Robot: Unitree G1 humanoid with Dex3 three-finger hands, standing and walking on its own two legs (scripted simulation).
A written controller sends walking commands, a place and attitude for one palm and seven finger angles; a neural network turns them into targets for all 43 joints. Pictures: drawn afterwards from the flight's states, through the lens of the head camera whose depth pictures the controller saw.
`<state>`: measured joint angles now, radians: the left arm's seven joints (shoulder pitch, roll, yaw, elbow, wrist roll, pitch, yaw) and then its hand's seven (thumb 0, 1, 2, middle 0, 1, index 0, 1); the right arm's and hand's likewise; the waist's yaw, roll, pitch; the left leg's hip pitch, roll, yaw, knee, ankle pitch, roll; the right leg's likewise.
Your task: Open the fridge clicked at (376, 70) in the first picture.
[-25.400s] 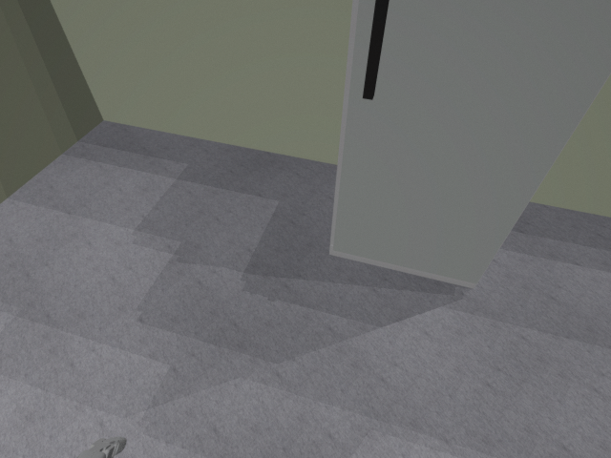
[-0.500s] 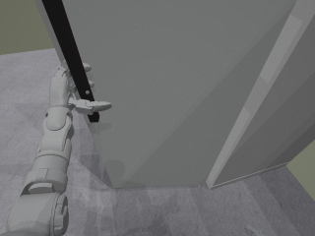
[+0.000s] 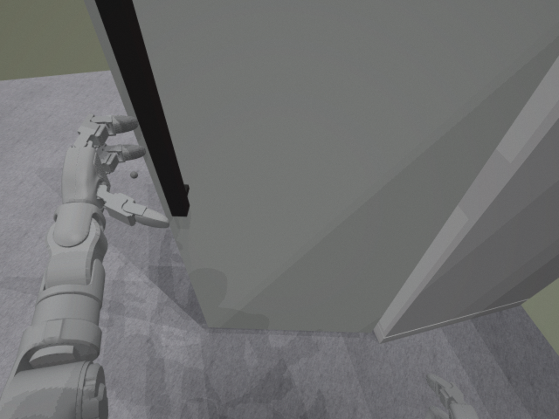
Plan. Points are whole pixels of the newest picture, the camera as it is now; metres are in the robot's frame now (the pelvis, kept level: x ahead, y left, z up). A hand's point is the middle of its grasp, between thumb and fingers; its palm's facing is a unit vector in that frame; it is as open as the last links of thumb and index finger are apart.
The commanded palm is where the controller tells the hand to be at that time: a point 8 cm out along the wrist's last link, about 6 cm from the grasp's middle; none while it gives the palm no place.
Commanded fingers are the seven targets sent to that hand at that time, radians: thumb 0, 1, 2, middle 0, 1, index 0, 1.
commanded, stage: slip the hand off the handle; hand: left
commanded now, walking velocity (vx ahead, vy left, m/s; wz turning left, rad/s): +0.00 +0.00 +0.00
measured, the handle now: (149, 88) +0.45 +0.19 +0.24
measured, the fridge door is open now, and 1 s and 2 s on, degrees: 74 74 74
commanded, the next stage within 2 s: draw the hand back to the body in 1.16 s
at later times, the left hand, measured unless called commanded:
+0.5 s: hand (93, 178) +0.38 +0.27 +0.14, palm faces +0.17 -0.98 -0.12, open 14.7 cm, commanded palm +0.34 +0.31 +0.14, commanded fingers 0.00 -0.55 0.20 -0.25 -1.15 -0.25 -1.15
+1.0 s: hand (82, 232) +0.30 +0.25 +0.14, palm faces +0.18 -0.97 -0.13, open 14.7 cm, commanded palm +0.26 +0.30 +0.14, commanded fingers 0.00 -0.55 0.20 -0.25 -1.15 -0.25 -1.15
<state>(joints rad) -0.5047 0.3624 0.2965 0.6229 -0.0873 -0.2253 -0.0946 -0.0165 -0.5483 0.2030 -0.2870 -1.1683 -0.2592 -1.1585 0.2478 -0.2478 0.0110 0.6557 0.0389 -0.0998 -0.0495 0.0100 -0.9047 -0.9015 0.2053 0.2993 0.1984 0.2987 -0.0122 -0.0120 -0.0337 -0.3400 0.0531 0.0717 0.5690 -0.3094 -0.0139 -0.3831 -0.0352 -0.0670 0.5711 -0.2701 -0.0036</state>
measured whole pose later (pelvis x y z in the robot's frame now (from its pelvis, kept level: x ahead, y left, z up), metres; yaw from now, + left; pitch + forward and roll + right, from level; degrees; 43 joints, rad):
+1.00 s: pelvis -0.01 +0.00 +0.00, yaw +1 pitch +1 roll +0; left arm -0.15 0.36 0.33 0.28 -0.21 -0.16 -0.23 -0.02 -0.55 0.20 -0.25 -1.15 -0.26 -1.15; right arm 0.23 -0.25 0.04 0.62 0.05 -0.14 -0.08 0.01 -0.90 -0.90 0.21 0.30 0.20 0.30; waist 0.04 0.03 -0.05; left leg -0.30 0.05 0.05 0.60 -0.32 -0.02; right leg -0.33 -0.04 -0.09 0.59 -0.28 -0.01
